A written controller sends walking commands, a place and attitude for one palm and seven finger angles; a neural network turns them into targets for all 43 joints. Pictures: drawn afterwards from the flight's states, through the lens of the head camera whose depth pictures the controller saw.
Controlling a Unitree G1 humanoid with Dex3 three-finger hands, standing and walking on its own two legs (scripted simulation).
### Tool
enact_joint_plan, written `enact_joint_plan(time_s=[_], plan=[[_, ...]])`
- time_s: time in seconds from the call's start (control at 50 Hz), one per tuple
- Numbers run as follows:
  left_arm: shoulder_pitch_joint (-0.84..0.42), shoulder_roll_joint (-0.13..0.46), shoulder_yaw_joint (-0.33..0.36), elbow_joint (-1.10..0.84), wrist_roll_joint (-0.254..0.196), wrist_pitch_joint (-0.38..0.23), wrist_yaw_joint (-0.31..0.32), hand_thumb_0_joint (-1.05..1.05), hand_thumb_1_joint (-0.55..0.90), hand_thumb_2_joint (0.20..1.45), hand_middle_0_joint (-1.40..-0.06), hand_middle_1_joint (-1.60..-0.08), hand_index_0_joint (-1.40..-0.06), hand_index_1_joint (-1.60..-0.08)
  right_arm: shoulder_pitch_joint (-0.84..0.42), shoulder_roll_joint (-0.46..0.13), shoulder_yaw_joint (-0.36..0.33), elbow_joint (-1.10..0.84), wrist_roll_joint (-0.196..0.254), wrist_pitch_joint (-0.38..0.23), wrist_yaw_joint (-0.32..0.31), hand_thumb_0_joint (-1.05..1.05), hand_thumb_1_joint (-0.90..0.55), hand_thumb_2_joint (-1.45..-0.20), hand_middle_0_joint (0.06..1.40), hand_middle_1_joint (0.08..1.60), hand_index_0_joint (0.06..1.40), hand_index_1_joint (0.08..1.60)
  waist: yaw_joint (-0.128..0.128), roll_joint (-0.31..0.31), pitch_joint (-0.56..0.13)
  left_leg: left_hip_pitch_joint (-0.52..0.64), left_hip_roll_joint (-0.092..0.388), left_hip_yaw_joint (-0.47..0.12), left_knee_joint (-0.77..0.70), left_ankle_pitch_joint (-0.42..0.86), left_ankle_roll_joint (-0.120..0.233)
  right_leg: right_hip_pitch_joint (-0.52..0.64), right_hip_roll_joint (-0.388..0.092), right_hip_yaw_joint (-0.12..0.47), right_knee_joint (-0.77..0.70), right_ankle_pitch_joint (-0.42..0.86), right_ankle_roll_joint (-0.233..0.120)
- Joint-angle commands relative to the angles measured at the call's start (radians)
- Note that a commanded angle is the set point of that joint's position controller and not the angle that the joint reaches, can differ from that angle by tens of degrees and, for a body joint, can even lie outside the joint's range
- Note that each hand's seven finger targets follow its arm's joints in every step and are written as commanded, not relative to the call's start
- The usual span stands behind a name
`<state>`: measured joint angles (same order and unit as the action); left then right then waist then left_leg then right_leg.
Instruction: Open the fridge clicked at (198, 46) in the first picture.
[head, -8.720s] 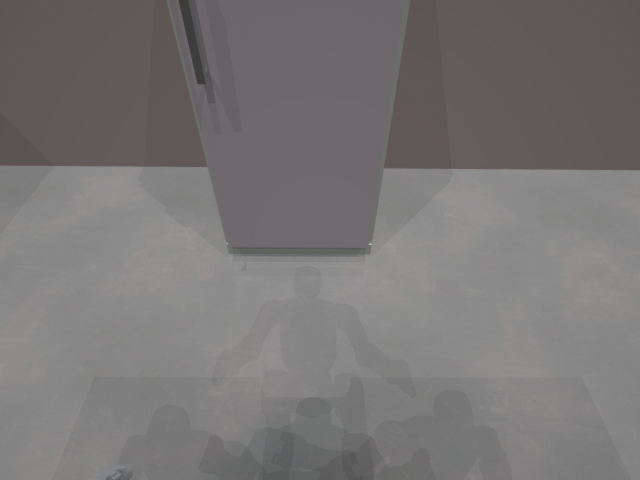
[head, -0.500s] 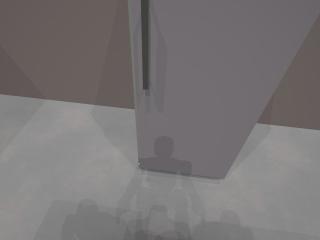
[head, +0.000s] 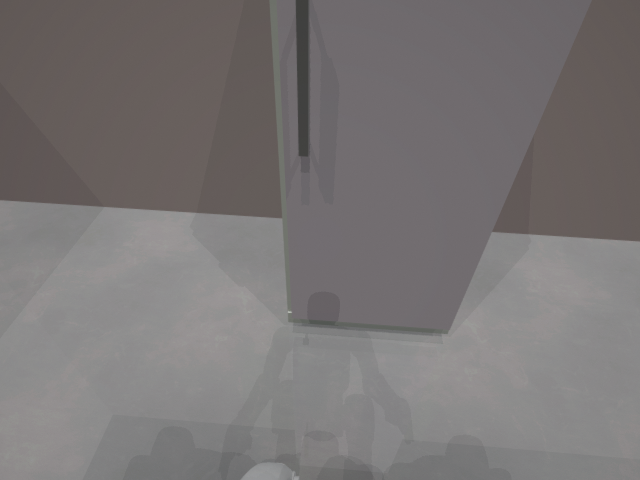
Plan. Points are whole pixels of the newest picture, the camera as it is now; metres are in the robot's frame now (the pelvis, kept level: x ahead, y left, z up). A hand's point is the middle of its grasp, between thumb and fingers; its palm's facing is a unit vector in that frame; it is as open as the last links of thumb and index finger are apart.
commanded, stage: look again from close up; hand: left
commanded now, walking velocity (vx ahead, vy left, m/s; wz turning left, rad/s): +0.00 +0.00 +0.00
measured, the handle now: (304, 79) +0.80 +0.07 +0.19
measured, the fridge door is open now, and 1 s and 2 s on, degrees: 0 0 0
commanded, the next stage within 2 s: shuffle to correct the standing spot in 0.72 s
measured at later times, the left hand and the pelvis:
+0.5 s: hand out of the picture -0.08 +0.21 -0.16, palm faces +0.03 -0.98 -0.19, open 7.4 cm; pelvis -0.05 +0.04 +0.02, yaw -1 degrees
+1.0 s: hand out of the picture -0.02 +0.19 -0.16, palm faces +0.01 -0.98 -0.17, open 7.3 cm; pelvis -0.02 +0.03 +0.01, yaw -3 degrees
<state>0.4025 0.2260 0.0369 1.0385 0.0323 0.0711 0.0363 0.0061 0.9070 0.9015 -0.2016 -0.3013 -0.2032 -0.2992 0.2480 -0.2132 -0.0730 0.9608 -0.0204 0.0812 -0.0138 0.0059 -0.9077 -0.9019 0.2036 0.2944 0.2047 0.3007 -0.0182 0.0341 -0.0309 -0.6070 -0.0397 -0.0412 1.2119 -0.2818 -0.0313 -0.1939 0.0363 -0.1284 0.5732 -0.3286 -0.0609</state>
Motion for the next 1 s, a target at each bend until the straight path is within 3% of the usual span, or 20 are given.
enact_joint_plan(time_s=[0.0, 0.02, 0.04, 0.06, 0.08, 0.1, 0.12, 0.14, 0.16, 0.2, 0.24, 0.32, 0.42, 0.52, 0.62, 0.8, 0.84, 0.88, 0.92, 0.98], plan=[[-0.084, 0.139, 0.016, -0.104, 0.005, -0.072, 0.007, 0.0, 0.9, 0.9, -0.2, -0.3, -0.2, -0.3, 0.029, -0.031, 0.008, -0.032, 0.006, -0.043, 0.006, 0.0, -0.9, -0.9, 0.2, 0.3, 0.2, 0.3, 0.009, -0.082, 0.172, 0.2, 0.064, 0.054, -0.474, -0.124, 0.02, -0.14, -0.252, 0.318, -0.344, -0.179, -0.095], [-0.048, 0.143, 0.018, -0.087, 0.006, -0.064, 0.001, 0.0, 0.9, 0.9, -0.2, -0.3, -0.2, -0.3, 0.038, -0.021, 0.014, -0.028, 0.007, -0.05, 0.004, 0.0, -0.9, -0.9, 0.2, 0.3, 0.2, 0.3, 0.024, -0.128, 0.146, 0.274, 0.049, 0.077, -0.598, -0.155, 0.028, -0.123, -0.242, 0.314, -0.333, -0.196, -0.083], [-0.036, 0.136, 0.018, -0.073, 0.002, -0.059, -0.005, 0.0, 0.9, 0.9, -0.2, -0.3, -0.2, -0.3, 0.083, -0.017, 0.019, -0.008, 0.007, -0.059, 0.002, 0.0, -0.9, -0.9, 0.2, 0.3, 0.2, 0.3, 0.016, -0.15, 0.127, 0.359, 0.036, 0.088, -0.74, -0.112, 0.039, -0.118, -0.213, 0.292, -0.305, -0.192, -0.053], [-0.035, 0.127, 0.016, -0.068, -0.005, -0.058, -0.009, 0.0, 0.9, 0.9, -0.2, -0.3, -0.2, -0.3, 0.106, -0.026, 0.023, 0.009, 0.01, -0.074, 0.0, 0.0, -0.9, -0.9, 0.2, 0.3, 0.2, 0.3, 0.015, -0.126, 0.126, 0.429, 0.043, 0.059, -0.872, -0.03, 0.05, -0.117, -0.176, 0.256, -0.236, -0.149, -0.018], [-0.018, 0.11, 0.017, -0.06, -0.018, -0.059, -0.015, 0.0, 0.9, 0.9, -0.2, -0.3, -0.2, -0.3, 0.107, -0.077, 0.023, 0.014, 0.007, -0.089, -0.007, 0.0, -0.9, -0.9, 0.2, 0.3, 0.2, 0.3, 0.028, -0.004, 0.1, 0.46, 0.119, -0.068, -0.924, 0.01, 0.077, -0.151, -0.131, 0.205, -0.156, -0.111, 0.022], [-0.001, 0.086, 0.015, -0.059, -0.024, -0.064, -0.022, 0.0, 0.9, 0.9, -0.2, -0.3, -0.2, -0.3, 0.064, -0.129, 0.017, 0.005, -0.001, -0.097, -0.016, 0.0, -0.9, -0.9, 0.2, 0.3, 0.2, 0.3, 0.056, 0.096, 0.096, 0.42, 0.223, -0.203, -0.955, -0.037, 0.122, -0.163, -0.102, 0.161, -0.111, -0.027, 0.049], [-0.014, 0.079, 0.012, -0.058, -0.02, -0.068, -0.025, 0.0, 0.9, 0.9, -0.2, -0.3, -0.2, -0.3, 0.018, -0.154, 0.018, -0.004, -0.004, -0.096, -0.02, 0.0, -0.9, -0.9, 0.2, 0.3, 0.2, 0.3, 0.071, 0.067, 0.092, 0.315, 0.264, -0.215, -0.98, -0.108, 0.137, -0.067, -0.105, 0.128, -0.127, 0.037, 0.057], [-0.042, 0.087, 0.013, -0.038, -0.015, -0.066, -0.026, 0.0, 0.9, 0.9, -0.2, -0.3, -0.2, -0.3, 0.002, -0.141, 0.023, 0.017, -0.005, -0.1, -0.02, 0.0, -0.9, -0.9, 0.2, 0.3, 0.2, 0.3, 0.062, 0.066, 0.082, 0.261, 0.228, -0.206, -1.014, -0.152, 0.124, 0.016, -0.104, 0.117, -0.118, 0.086, 0.056], [-0.05, 0.084, 0.011, -0.027, -0.013, -0.061, -0.022, 0.0, 0.9, 0.9, -0.2, -0.3, -0.2, -0.3, -0.004, -0.132, 0.028, 0.03, -0.002, -0.1, -0.018, 0.0, -0.9, -0.9, 0.2, 0.3, 0.2, 0.3, 0.063, 0.112, 0.073, 0.23, 0.21, -0.191, -1.037, -0.203, 0.109, 0.06, -0.103, 0.124, -0.105, 0.088, 0.056], [-0.027, 0.048, -0.001, -0.01, -0.011, -0.06, -0.021, 0.0, 0.9, 0.9, -0.2, -0.3, -0.2, -0.3, 0.013, -0.095, 0.036, 0.045, -0.001, -0.095, -0.017, 0.0, -0.9, -0.9, 0.2, 0.3, 0.2, 0.3, 0.061, 0.025, 0.084, 0.194, 0.183, -0.158, -1.034, -0.233, 0.095, 0.096, -0.106, 0.134, -0.143, 0.102, 0.062], [-0.012, 0.038, -0.005, 0.009, -0.013, -0.062, -0.019, 0.0, 0.9, 0.9, -0.2, -0.3, -0.2, -0.3, 0.033, -0.081, 0.04, 0.065, -0.001, -0.089, -0.016, 0.0, -0.9, -0.9, 0.2, 0.3, 0.2, 0.3, 0.055, -0.008, 0.11, 0.195, 0.155, -0.126, -1.017, -0.228, 0.085, 0.083, -0.116, 0.148, -0.187, 0.061, 0.063], [-0.004, 0.034, 0.0, 0.023, -0.008, -0.062, -0.016, 0.0, 0.9, 0.9, -0.2, -0.3, -0.2, -0.3, 0.065, -0.065, 0.038, 0.091, -0.002, -0.081, -0.014, 0.0, -0.9, -0.9, 0.2, 0.3, 0.2, 0.3, 0.045, -0.01, 0.148, 0.18, 0.143, -0.111, -1.016, -0.268, 0.083, 0.038, -0.118, 0.154, -0.208, -0.013, 0.067], [0.003, 0.024, 0.0, 0.027, -0.01, -0.073, -0.011, 0.0, 0.9, 0.9, -0.2, -0.3, -0.2, -0.3, 0.11, -0.031, 0.04, 0.107, 0.0, -0.077, -0.014, 0.0, -0.9, -0.9, 0.2, 0.3, 0.2, 0.3, 0.026, -0.055, 0.145, 0.237, 0.111, -0.061, -0.929, -0.169, 0.075, -0.042, -0.14, 0.202, -0.26, -0.071, 0.052], [0.002, 0.013, 0.002, 0.026, -0.011, -0.079, -0.007, 0.0, 0.9, 0.9, -0.2, -0.3, -0.2, -0.3, 0.142, -0.011, 0.043, 0.112, 0.0, -0.08, -0.015, 0.0, -0.9, -0.9, 0.2, 0.3, 0.2, 0.3, 0.016, -0.056, 0.129, 0.256, 0.106, -0.045, -0.893, -0.12, 0.074, -0.073, -0.146, 0.215, -0.258, -0.072, 0.042], [0.004, 0.001, 0.0, 0.035, -0.014, -0.088, -0.005, 0.0, 0.9, 0.9, -0.2, -0.3, -0.2, -0.3, 0.145, 0.002, 0.048, 0.115, 0.003, -0.094, -0.018, 0.0, -0.9, -0.9, 0.2, 0.3, 0.2, 0.3, 0.019, -0.033, 0.082, 0.281, 0.118, -0.039, -0.885, -0.017, 0.071, -0.03, -0.147, 0.205, -0.223, 0.05, 0.033], [-0.011, -0.007, -0.007, 0.041, -0.016, -0.091, -0.002, 0.0, 0.9, 0.9, -0.2, -0.3, -0.2, -0.3, 0.134, 0.002, 0.051, 0.121, 0.006, -0.099, -0.021, 0.0, -0.9, -0.9, 0.2, 0.3, 0.2, 0.3, 0.022, -0.033, 0.082, 0.309, 0.124, -0.026, -0.871, 0.057, 0.065, -0.021, -0.149, 0.193, -0.206, 0.124, 0.033], [-0.01, -0.01, -0.006, 0.043, -0.013, -0.092, -0.006, 0.0, 0.9, 0.9, -0.2, -0.3, -0.2, -0.3, 0.15, 0.003, 0.051, 0.128, -0.001, -0.1, -0.021, 0.0, -0.9, -0.9, 0.2, 0.3, 0.2, 0.3, 0.019, -0.051, 0.065, 0.317, 0.123, -0.032, -0.892, -0.095, 0.069, -0.018, -0.138, 0.196, -0.213, -0.027, 0.033], [-0.006, -0.007, 0.001, 0.042, -0.008, -0.084, -0.012, 0.0, 0.9, 0.9, -0.2, -0.3, -0.2, -0.3, 0.154, -0.004, 0.046, 0.127, -0.007, -0.095, -0.02, 0.0, -0.9, -0.9, 0.2, 0.3, 0.2, 0.3, 0.02, -0.041, 0.102, 0.283, 0.132, -0.046, -0.908, -0.245, 0.079, -0.055, -0.125, 0.201, -0.203, -0.161, 0.028], [-0.005, -0.009, 0.008, 0.032, -0.004, -0.08, -0.02, 0.0, 0.9, 0.9, -0.2, -0.3, -0.2, -0.3, 0.149, -0.017, 0.04, 0.121, -0.01, -0.093, -0.019, 0.0, -0.9, -0.9, 0.2, 0.3, 0.2, 0.3, 0.022, -0.004, 0.166, 0.246, 0.152, -0.076, -0.941, -0.345, 0.095, -0.101, -0.103, 0.182, -0.174, -0.208, 0.028], [0.015, -0.022, 0.013, 0.026, -0.001, -0.087, -0.031, 0.0, 0.9, 0.9, -0.2, -0.3, -0.2, -0.3, 0.15, -0.03, 0.031, 0.106, -0.009, -0.097, -0.018, 0.0, -0.9, -0.9, 0.2, 0.3, 0.2, 0.3, 0.026, 0.004, 0.19, 0.233, 0.181, -0.108, -0.944, -0.375, 0.119, -0.112, -0.086, 0.163, -0.121, -0.174, 0.022]])
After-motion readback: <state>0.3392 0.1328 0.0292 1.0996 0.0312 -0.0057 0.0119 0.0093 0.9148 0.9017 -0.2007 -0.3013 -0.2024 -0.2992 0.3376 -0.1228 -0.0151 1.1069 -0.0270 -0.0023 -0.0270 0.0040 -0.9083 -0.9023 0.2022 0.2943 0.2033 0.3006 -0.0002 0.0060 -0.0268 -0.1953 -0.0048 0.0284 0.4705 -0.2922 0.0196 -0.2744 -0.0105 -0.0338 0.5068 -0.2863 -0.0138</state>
